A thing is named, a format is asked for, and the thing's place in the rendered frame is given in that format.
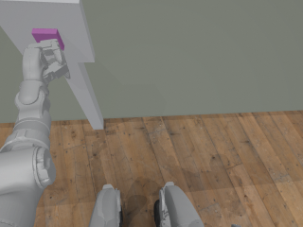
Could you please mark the robot right thigh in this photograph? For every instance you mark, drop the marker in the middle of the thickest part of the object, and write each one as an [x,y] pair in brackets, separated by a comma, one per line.
[181,211]

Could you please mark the panel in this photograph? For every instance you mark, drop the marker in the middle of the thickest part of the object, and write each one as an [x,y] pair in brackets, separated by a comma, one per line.
[19,17]

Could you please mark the robot left hand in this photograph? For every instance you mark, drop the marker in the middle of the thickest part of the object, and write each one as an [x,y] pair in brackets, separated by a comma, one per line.
[36,67]

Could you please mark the robot right shin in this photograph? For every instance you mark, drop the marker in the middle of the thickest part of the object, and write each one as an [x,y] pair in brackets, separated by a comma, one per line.
[164,217]

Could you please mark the robot left upper arm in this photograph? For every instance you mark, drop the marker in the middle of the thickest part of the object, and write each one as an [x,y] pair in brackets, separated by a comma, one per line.
[24,175]

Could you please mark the left robot forearm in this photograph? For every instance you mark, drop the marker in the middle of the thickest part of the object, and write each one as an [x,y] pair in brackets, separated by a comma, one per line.
[33,124]

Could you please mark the button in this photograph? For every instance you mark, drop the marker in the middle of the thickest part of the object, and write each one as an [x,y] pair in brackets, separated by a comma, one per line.
[42,34]

